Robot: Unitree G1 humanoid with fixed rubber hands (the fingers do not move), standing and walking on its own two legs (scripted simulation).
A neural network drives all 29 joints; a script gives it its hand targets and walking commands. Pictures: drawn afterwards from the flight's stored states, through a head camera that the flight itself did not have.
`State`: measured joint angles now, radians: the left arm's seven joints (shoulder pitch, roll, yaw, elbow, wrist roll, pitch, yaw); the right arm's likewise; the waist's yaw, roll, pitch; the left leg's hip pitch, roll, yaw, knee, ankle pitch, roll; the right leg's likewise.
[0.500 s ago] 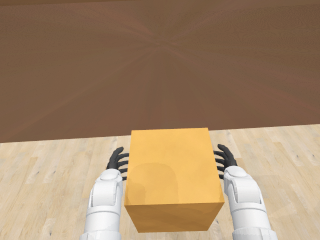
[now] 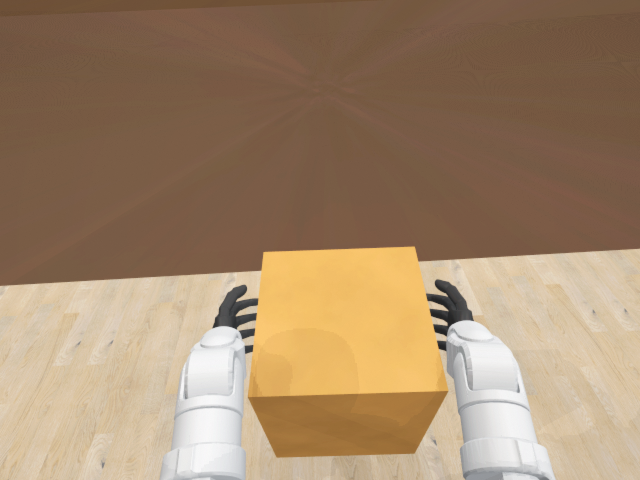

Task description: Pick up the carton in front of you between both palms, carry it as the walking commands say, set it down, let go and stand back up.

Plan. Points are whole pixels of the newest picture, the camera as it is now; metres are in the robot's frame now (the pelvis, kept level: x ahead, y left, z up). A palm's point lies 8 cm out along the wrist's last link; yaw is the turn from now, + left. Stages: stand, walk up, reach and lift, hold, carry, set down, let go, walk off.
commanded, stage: hold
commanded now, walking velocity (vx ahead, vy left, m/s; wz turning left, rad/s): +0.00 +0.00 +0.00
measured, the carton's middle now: (342, 357) +0.31 +0.00 -0.03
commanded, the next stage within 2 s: carry in 0.40 s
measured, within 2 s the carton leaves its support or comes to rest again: neither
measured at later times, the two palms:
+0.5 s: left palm (227, 335) +0.30 +0.15 +0.05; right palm (457, 329) +0.30 -0.15 +0.05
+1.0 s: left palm (234, 238) +0.47 +0.16 +0.07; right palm (422, 233) +0.47 -0.14 +0.07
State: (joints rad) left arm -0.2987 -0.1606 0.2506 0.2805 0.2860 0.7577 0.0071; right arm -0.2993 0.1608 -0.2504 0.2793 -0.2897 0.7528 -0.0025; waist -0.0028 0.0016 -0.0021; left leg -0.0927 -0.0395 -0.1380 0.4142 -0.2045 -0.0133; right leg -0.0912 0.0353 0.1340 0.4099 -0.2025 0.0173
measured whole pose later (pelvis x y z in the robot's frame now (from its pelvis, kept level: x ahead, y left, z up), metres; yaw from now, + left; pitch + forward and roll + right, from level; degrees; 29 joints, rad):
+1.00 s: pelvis +0.20 +0.02 -0.01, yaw -2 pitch +6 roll +0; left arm -0.11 -0.13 0.12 -0.38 0.09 1.23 0.11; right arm -0.14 0.13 -0.08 -0.31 -0.09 1.20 -0.10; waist 0.01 -0.01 -0.14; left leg -0.26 0.01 0.17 0.50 -0.36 0.06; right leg -0.36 -0.06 -0.09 0.94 -0.51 0.01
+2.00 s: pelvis +0.84 +0.02 +0.00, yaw -1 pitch +5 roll -1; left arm -0.32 -0.15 0.16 -0.50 0.10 1.29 0.10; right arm -0.32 0.16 -0.18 -0.50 -0.07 1.28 -0.11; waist -0.04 -0.01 -0.02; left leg -0.20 0.01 0.21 0.33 -0.23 0.08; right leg -0.65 -0.10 -0.08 0.92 -0.23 -0.02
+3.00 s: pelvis +1.51 -0.01 +0.03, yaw -1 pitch +6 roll -2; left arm -0.76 -0.08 0.29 -0.23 0.12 1.31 0.11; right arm -0.79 0.03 -0.28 -0.17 -0.02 1.29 -0.16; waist -0.09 0.03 0.07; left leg -0.21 0.02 0.07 0.47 -0.52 0.04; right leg -0.66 0.01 -0.09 0.72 -0.37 -0.05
